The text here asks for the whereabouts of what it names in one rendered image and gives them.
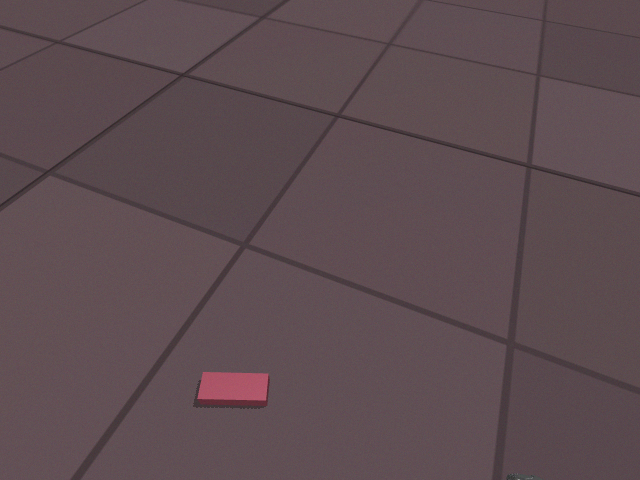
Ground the carton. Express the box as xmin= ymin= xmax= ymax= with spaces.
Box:
xmin=197 ymin=372 xmax=270 ymax=406

